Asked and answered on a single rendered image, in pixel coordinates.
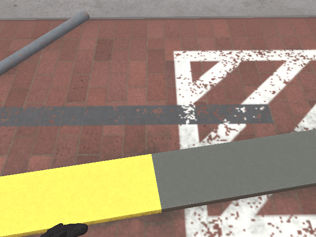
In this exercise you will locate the left robot hand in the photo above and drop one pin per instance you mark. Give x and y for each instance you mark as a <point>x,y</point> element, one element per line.
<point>66,230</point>

